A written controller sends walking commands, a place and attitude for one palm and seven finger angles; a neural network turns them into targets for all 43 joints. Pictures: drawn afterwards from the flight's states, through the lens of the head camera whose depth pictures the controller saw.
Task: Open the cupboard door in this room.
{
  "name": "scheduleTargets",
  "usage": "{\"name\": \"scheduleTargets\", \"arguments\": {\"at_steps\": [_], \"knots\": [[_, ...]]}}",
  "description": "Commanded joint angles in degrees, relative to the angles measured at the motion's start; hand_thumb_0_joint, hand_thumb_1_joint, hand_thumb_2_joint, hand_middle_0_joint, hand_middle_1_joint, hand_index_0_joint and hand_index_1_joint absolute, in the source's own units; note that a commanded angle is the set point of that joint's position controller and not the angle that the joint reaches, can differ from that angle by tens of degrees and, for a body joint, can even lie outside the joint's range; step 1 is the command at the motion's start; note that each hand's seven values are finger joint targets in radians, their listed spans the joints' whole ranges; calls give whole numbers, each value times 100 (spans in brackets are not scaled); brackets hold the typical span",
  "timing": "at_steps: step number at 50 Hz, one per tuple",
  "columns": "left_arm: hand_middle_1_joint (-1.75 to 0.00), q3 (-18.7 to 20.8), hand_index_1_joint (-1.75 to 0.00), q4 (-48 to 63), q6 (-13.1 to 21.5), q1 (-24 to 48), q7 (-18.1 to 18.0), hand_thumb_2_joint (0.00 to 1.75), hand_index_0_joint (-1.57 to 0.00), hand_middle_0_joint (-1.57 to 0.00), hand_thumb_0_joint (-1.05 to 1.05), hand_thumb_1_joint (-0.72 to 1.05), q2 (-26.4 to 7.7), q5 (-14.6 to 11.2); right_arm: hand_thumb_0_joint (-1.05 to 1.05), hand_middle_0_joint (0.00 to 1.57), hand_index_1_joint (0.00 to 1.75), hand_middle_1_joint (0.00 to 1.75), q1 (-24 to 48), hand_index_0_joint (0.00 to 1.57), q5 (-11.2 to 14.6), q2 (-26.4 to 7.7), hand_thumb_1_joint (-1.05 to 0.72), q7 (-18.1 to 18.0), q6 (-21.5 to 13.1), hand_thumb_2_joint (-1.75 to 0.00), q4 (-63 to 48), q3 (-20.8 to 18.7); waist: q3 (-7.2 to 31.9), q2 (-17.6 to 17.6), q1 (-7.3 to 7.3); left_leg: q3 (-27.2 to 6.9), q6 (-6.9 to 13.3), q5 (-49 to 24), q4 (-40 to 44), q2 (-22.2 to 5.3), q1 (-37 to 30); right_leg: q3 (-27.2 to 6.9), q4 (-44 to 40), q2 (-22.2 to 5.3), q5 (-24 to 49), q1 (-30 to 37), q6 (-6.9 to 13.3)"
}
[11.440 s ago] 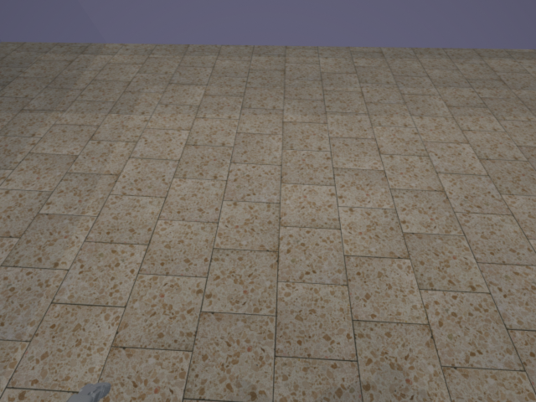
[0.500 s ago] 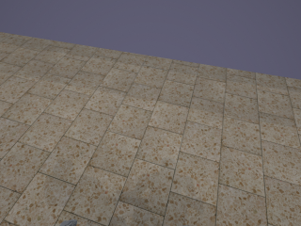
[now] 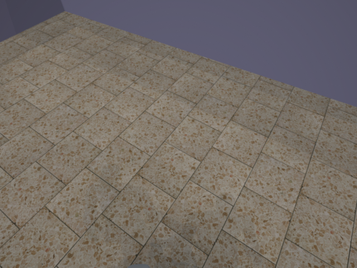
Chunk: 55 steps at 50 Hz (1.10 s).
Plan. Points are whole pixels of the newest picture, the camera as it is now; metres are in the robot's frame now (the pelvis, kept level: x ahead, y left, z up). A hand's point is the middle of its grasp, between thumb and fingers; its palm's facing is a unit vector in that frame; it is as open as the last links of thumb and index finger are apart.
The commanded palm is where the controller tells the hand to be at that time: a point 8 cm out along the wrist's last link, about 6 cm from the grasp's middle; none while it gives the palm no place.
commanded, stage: turn or walk to find it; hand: left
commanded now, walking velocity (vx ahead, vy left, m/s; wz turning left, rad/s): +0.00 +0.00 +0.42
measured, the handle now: out of the picture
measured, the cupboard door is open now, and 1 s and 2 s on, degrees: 0 0 0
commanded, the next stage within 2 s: none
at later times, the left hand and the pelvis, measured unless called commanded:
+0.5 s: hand out of the picture +0.06 +0.22 -0.15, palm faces +0.18 -0.95 -0.27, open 7.4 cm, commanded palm none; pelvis -0.02 +0.00 +0.00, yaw +10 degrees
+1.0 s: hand out of the picture -0.12 +0.17 -0.17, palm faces +0.46 -0.85 -0.24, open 7.4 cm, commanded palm none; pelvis -0.05 -0.02 +0.00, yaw +25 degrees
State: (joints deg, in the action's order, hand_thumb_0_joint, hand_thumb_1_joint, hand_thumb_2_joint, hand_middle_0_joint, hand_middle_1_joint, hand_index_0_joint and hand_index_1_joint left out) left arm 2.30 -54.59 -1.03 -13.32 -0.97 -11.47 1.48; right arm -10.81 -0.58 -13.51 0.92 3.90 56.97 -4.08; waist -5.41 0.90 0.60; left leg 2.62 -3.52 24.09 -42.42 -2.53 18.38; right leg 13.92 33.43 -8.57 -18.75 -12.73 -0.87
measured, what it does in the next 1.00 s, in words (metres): steps on the spot, turning left: left foot, then right foot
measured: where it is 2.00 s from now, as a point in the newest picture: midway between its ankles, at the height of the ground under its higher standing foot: outside the picture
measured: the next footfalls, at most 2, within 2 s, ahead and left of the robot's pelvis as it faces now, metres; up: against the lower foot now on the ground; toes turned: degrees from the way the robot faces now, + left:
left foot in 0.04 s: +0.04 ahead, +0.13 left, +0.00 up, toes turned +5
right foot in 0.52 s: +0.03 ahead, -0.11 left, +0.00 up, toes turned +8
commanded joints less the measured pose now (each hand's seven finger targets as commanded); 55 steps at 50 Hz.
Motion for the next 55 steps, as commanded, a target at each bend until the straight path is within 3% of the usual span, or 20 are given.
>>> {"name": "scheduleTargets", "arguments": {"at_steps": [1, 2, 3, 5, 9, 18, 24, 25, 26, 27, 28, 31, 33, 45, 49, 50, 51, 52, 53, 55], "knots": [[-30, 311, -30, 273, 21, -115, -57, 90, -20, -20, 0, 90, -1087, -78, 0, 20, 30, 30, -382, 20, -18, -652, -90, -29, -297, -90, -369, -87, 966, 86, -217, -190, 257, -1895, 1956, -249, -1420, -461, 484, -797, 1831, -277, 130], [-30, 233, -30, 453, -14, -126, -25, 90, -20, -20, 0, 90, -699, -114, 0, 20, 30, 30, -610, 20, -65, -1230, -90, -55, -343, -90, -387, -218, 995, -1632, -332, -2081, 883, -3640, 2191, -1646, -2021, -225, 1629, -3, -806, -1665, -312], [-30, 130, -30, 590, -68, 272, -49, 90, -20, -20, 0, 90, -625, -69, 0, 20, 30, 30, -857, 20, -41, -1465, -90, -83, -284, -90, -313, -259, 900, -1607, -483, -2209, 1327, -4129, 2353, -2114, -1590, -706, 2436, 152, -1907, -1681, -316], [-30, 198, -30, 476, -141, 480, -48, 90, -20, -20, 0, 90, -687, -50, 0, 20, 30, 30, -423, 20, -70, -1154, -90, -182, -306, -90, -332, -179, 555, -1550, -373, -1965, 1343, -3112, 2534, -1692, -1042, -1182, 2940, 52, -1338, -1799, -280], [-30, 220, -30, 241, -102, 195, 44, 90, -20, -20, 0, 90, -719, -51, 0, 20, 30, 30, 92, 20, -61, -905, -90, -203, -349, -90, -531, -70, 544, -1044, -110, -1314, 1180, -3201, 2414, -1116, -1027, -1220, 3026, 190, -509, -1688, -342], [-30, 161, -30, 502, -77, 605, -13, 90, -20, -20, 0, 90, -595, -84, 0, 20, 30, 30, -271, 20, -89, -961, -90, -170, -305, -90, -516, -167, 695, -872, -302, -1957, 1393, -3227, 2281, -1155, -1219, -1278, 1729, 421, -789, -1412, -392], [-30, 182, -30, 375, 14, -103, -40, 90, -20, -20, 0, 90, -625, -128, 0, 20, 30, 30, 56, 20, -67, -913, -90, -129, -244, -90, -636, -203, 894, -947, 80, -2046, 1051, -2587, 1830, -689, -132, -1100, -518, 654, 380, 365, -263], [-30, 225, -30, 352, 69, -298, -61, 90, -20, -20, 0, 90, -797, -95, 0, 20, 30, 30, 58, 20, -32, -740, -90, -112, -244, -90, -661, -201, 966, -480, 167, -1817, 773, -1966, 1447, -368, 338, -1307, -1230, 367, 740, 983, -206], [-30, 320, -30, 365, 128, -388, -109, 90, -20, -20, 0, 90, -1276, -3, 0, 20, 30, 30, -49, 20, 17, -359, -90, -78, -242, -90, -744, -145, 999, 946, 209, -1065, 371, -488, 370, 320, 1380, -2621, -1735, -919, 501, 1619, 194], [-30, 358, -30, 469, 122, -295, -114, 90, -20, -20, 0, 90, -1552, 3, 0, 20, 30, 30, 119, 20, -19, -387, -90, -94, -225, -90, -881, -155, 764, 1579, 275, -630, 188, 881, -901, 653, 1618, -3490, -1925, -1926, 1027, 952, 832], [-30, 338, -30, 567, 99, -48, -143, 90, -20, -20, 0, 90, -1353, -39, 0, 20, 30, 30, 117, 20, -67, -606, -90, -88, -144, -90, -800, -222, 575, 950, 165, -888, 217, 697, -1782, 408, 1387, -3119, -2012, -1913, 690, 247, 1035], [-30, 224, -30, 695, 149, 647, -109, 90, -20, -20, 0, 90, -874, -60, 0, 20, 30, 30, -265, 20, -100, -496, -90, -14, -57, -90, -439, -231, 128, 689, -218, -730, 134, -160, -2738, 211, 1388, -1980, -1817, -1019, 871, -133, 710], [-30, 194, -30, 636, 192, 526, -111, 90, -20, -20, 0, 90, -766, -55, 0, 20, 30, 30, -422, 20, -79, -397, -90, 6, -58, -90, -351, -199, 249, 687, -239, -600, 42, -405, -2753, 183, 1414, -1508, -1635, -864, 1621, 173, 637], [-30, 324, -30, 178, 140, -432, -93, 90, -20, -20, 0, 90, -1180, 39, 0, 20, 30, 30, 387, 20, 8, -252, -90, -33, -144, -90, -496, -1, 631, 1069, 272, 39, 6, 321, -340, 69, 599, -1240, -1070, -1275, 3175, 974, 958], [-30, 346, -30, 141, 77, -152, -76, 90, -20, -20, 0, 90, -1214, -23, 0, 20, 30, 30, -113, 20, 11, -356, -90, -46, -248, -90, -402, -5, 872, 816, -83, 218, 136, -981, 1531, 109, -724, -783, -335, -1116, 2540, 398, 491], [-30, 310, -30, 186, 35, -183, -59, 90, -20, -20, 0, 90, -1077, -76, 0, 20, 30, 30, -285, 20, -1, -620, -90, -41, -300, -90, -364, -53, 986, 95, -213, -176, 256, -1679, 2072, -191, -1474, -517, 342, -836, 1802, -247, 191], [-30, 241, -30, 346, -2, -207, -26, 90, -20, -20, 0, 90, -709, -112, 0, 20, 30, 30, -428, 20, -54, -1181, -90, -67, -344, -90, -391, -183, 987, -1627, -295, -2007, 824, -3275, 2324, -1558, -2100, -251, 1480, -61, -591, -1659, -257], [-30, 148, -30, 478, -62, 118, -45, 90, -20, -20, 0, 90, -609, -65, 0, 20, 30, 30, -615, 20, -42, -1452, -90, -103, -276, -90, -331, -238, 900, -1761, -429, -2260, 1350, -4128, 2420, -2126, -1724, -693, 2283, 156, -1867, -1826, -297], [-30, 170, -30, 461, -114, 272, -48, 90, -20, -20, 0, 90, -722, -51, 0, 20, 30, 30, -507, 20, -52, -1325, -90, -126, -261, -90, -326, -191, 725, -1190, -385, -1949, 1405, -3499, 2462, -2022, -1317, -1018, 2658, 68, -1608, -1692, -231], [-30, 229, -30, 317, -142, 338, -14, 90, -20, -20, 0, 90, -752, -43, 0, 20, 30, 30, 28, 20, -71, -1031, -90, -210, -287, -90, -431, -111, 383, -1411, -222, -1681, 1279, -3073, 2508, -1472, -1016, -1214, 2976, 88, -965, -1889, -285]]}}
